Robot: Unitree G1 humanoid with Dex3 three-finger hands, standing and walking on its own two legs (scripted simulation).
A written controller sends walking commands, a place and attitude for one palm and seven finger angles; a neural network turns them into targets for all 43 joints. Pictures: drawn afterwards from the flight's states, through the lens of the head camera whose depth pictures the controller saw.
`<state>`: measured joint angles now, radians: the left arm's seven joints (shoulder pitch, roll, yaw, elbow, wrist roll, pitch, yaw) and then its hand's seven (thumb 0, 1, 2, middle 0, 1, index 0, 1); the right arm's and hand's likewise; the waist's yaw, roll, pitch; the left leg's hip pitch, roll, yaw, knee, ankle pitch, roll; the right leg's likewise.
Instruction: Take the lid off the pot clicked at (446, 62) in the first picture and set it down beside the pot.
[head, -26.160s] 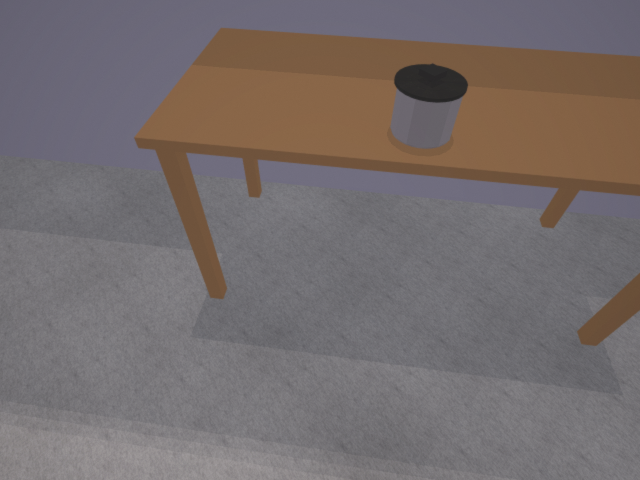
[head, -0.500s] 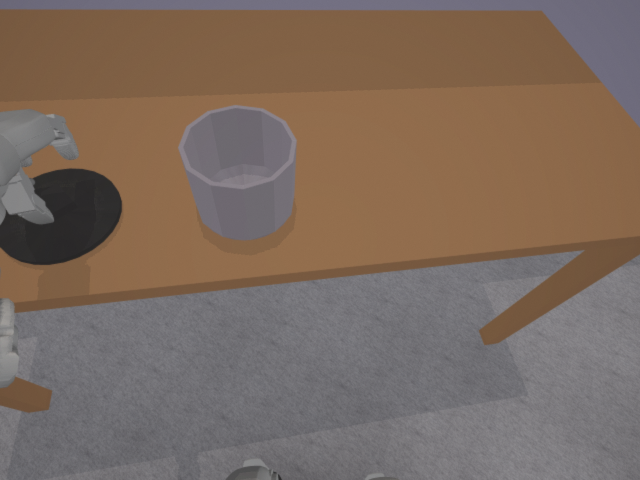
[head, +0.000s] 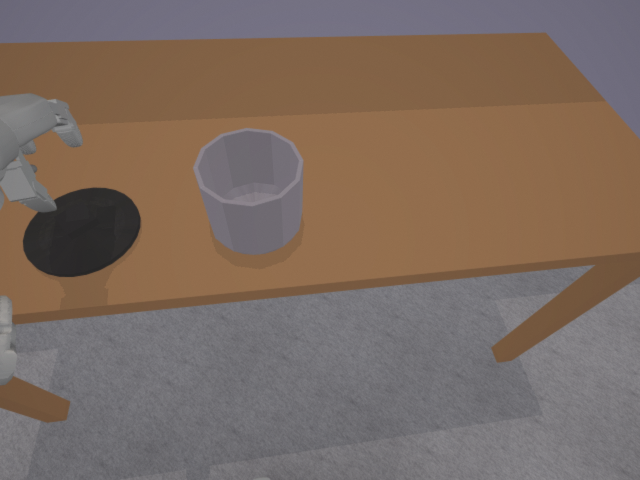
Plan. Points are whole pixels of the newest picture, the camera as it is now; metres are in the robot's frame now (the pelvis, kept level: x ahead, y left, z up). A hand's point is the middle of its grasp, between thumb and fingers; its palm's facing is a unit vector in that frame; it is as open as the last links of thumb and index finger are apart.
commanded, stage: raise the empty hand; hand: left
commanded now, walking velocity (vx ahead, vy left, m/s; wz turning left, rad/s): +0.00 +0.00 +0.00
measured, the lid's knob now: (77, 220) +0.47 +0.34 +0.00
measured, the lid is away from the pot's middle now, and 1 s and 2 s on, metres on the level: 0.25 0.25 0.25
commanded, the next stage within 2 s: draw the hand back to the body in 0.44 s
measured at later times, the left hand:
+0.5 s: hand (7, 141) +0.45 +0.33 +0.17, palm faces -0.37 -0.11 -0.92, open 11.0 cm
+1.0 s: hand (14, 176) +0.42 +0.32 +0.15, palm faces -0.33 -0.09 -0.94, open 11.0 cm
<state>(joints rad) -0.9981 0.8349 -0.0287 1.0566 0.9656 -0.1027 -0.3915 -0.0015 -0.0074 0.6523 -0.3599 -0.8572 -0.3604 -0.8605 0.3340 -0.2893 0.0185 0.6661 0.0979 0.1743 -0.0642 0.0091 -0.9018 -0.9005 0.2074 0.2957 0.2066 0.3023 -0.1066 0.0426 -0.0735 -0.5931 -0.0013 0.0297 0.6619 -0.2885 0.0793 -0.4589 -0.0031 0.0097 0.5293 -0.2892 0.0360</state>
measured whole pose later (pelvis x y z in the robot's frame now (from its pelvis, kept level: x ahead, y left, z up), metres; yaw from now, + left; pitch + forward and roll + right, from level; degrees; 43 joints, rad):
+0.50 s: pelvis +0.00 -0.01 +0.01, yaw +1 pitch +11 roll -3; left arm -1.09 0.87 -0.07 1.06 0.96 -0.06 -0.47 0.00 -0.01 0.65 -0.36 -0.86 -0.36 -0.86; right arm 0.32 -0.30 0.02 0.67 0.10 0.17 -0.06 0.01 -0.90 -0.90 0.21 0.30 0.21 0.30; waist -0.10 0.04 -0.05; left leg -0.54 0.00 0.02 0.61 -0.27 0.07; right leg -0.40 0.00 0.00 0.48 -0.27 0.04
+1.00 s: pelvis +0.00 -0.01 +0.01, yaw +2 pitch +9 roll -2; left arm -0.81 0.82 0.01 0.77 0.90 -0.06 -0.45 0.00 -0.01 0.65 -0.36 -0.86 -0.36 -0.86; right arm 0.24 -0.28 0.02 0.60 0.10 0.22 -0.03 0.01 -0.90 -0.90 0.21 0.30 0.20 0.30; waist -0.07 0.05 -0.04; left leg -0.47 -0.01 0.01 0.56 -0.24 0.06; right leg -0.34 -0.01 -0.01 0.45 -0.26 0.04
